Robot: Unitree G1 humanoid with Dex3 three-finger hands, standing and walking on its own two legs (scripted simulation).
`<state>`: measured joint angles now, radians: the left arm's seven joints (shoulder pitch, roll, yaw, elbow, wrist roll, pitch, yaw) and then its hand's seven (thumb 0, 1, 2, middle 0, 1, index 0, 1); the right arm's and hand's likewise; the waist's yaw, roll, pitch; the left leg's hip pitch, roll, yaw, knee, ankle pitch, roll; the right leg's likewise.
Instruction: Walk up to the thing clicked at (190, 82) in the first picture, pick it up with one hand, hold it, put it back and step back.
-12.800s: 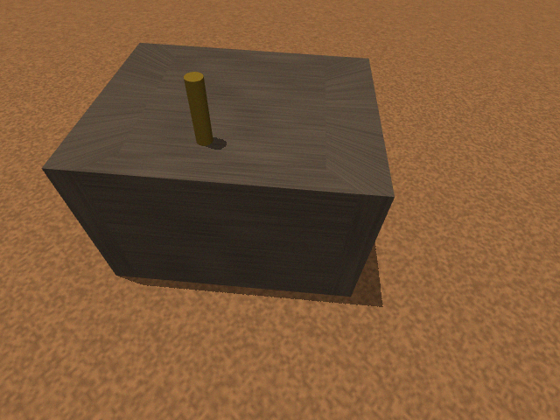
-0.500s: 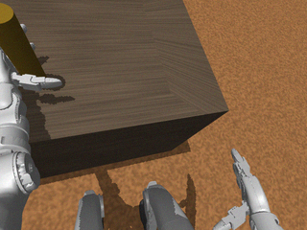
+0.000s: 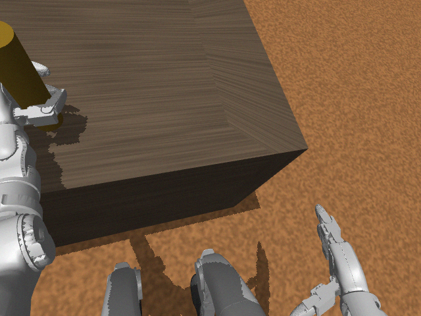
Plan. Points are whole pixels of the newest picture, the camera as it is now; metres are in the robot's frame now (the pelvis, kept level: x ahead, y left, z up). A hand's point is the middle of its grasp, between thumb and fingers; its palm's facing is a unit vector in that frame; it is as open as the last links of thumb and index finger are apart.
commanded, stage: settle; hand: left
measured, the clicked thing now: (26, 87) +0.51 +0.22 +0.05
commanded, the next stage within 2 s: lift in 1.02 s
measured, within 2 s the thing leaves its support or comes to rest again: leaves its support in 0.20 s
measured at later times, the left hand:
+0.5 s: hand (18, 75) +0.52 +0.23 +0.07, palm faces +0.20 -0.98 -0.02, open 6.7 cm
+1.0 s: hand (20, 60) +0.53 +0.21 +0.10, palm faces +0.19 -0.98 -0.01, open 6.7 cm
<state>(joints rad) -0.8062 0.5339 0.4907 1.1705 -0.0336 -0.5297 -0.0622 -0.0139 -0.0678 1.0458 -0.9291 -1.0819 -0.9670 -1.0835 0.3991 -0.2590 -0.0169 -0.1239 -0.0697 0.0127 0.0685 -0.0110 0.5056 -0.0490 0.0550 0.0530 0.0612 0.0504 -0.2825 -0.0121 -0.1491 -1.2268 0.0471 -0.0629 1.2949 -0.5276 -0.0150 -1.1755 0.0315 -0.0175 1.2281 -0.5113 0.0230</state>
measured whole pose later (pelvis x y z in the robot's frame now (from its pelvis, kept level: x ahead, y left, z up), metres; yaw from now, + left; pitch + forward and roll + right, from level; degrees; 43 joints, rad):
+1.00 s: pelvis +0.01 +0.00 +0.03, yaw +0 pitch +22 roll -3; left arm -0.83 0.51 0.43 1.13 -0.06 -0.39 -0.07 -0.02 -0.05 1.19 -0.90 -1.13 -0.93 -1.14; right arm 0.37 -0.25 -0.03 -0.01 -0.05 0.04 0.04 -0.01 0.53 -0.05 0.05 0.05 0.06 0.05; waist -0.22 0.00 -0.14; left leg -1.04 0.05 -0.04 1.14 -0.49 -0.01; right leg -0.99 0.03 0.00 1.08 -0.47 0.02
